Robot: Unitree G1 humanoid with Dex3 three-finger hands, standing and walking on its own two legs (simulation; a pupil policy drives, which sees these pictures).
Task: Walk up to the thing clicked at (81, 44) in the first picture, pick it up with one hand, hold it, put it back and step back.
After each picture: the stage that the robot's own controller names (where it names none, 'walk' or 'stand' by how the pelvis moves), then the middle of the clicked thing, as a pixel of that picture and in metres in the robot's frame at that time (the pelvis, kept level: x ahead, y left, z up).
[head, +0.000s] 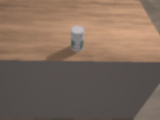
stand; (77, 38) +0.65 +0.04 -0.02
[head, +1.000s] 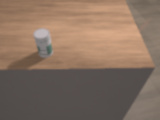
walk; (43, 43) +0.56 +0.20 +0.01
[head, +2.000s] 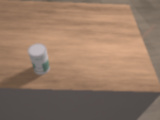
stand; (39, 59) +0.46 +0.18 +0.01
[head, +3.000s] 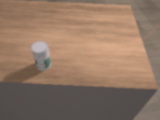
stand; (41, 56) +0.50 +0.18 -0.01
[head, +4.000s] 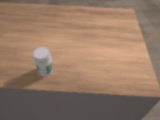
stand; (43, 62) +0.47 +0.18 -0.02
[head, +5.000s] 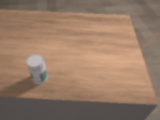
stand; (37, 69) +0.45 +0.20 -0.02
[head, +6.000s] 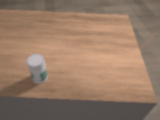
stand; (37, 69) +0.45 +0.20 -0.02
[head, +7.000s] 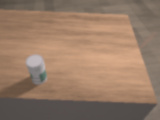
rise first; (37, 70) +0.45 +0.20 -0.02
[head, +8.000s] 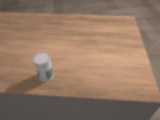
rise first; (44, 67) +0.46 +0.20 -0.01
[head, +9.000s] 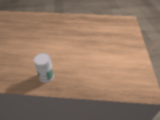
go down; (44, 68) +0.45 +0.20 -0.01
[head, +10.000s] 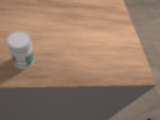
go down; (21, 51) +0.44 +0.19 +0.04
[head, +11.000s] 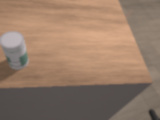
approach; (15, 51) +0.45 +0.19 +0.05
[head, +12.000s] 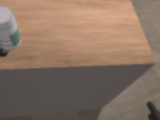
close in; (5, 29) +0.49 +0.20 +0.08
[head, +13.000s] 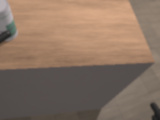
close; (1, 20) +0.52 +0.21 +0.08
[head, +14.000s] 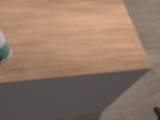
lift; out of the picture +0.45 +0.22 +0.08
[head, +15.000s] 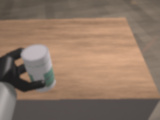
lift; (40, 68) +0.31 +0.13 +0.19
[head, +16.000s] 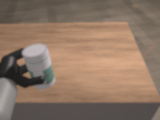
hold; (40, 66) +0.32 +0.14 +0.18
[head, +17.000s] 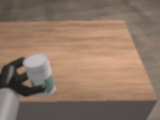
hold; (40, 76) +0.32 +0.13 +0.15
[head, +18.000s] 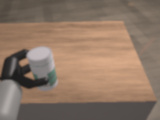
crouch; (43, 69) +0.33 +0.12 +0.16
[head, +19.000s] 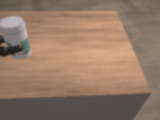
crouch; (16, 38) +0.43 +0.20 +0.18
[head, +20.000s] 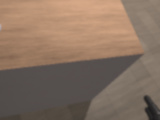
lower; out of the picture +0.53 +0.21 +0.09
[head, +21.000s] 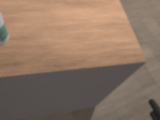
lower; out of the picture +0.51 +0.21 +0.08
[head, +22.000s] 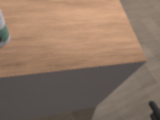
lower; out of the picture +0.51 +0.20 +0.08
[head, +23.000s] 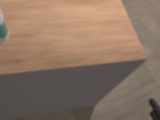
lower; out of the picture +0.51 +0.20 +0.08
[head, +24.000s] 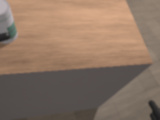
draw back; (1, 22) +0.51 +0.19 +0.08
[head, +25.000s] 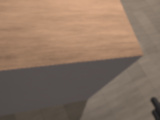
rise; out of the picture +0.51 +0.21 +0.09
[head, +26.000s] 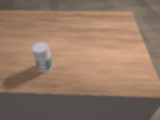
sink last; (42, 57) +0.49 +0.20 +0.04
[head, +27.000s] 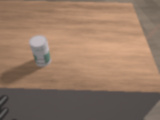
stand; (40, 51) +0.50 +0.20 +0.03
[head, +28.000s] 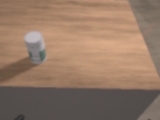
stand; (36, 48) +0.50 +0.20 +0.05
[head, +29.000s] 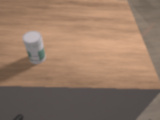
stand; (35, 48) +0.50 +0.20 +0.05
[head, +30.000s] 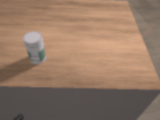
stand; (35, 48) +0.50 +0.20 +0.05
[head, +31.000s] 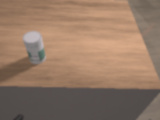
stand; (35, 48) +0.50 +0.20 +0.05
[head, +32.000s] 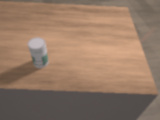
stand; (39, 53) +0.50 +0.20 +0.01
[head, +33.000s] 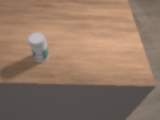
walk; (39, 47) +0.52 +0.19 -0.01
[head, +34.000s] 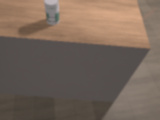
walk; (52, 11) +0.73 +0.17 +0.00
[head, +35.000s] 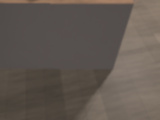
walk; out of the picture +1.02 +0.24 +0.01
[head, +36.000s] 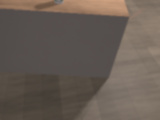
stand; out of the picture +1.09 +0.18 -0.01
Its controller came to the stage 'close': yes
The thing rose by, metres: 0.22
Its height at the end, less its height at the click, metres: +0.00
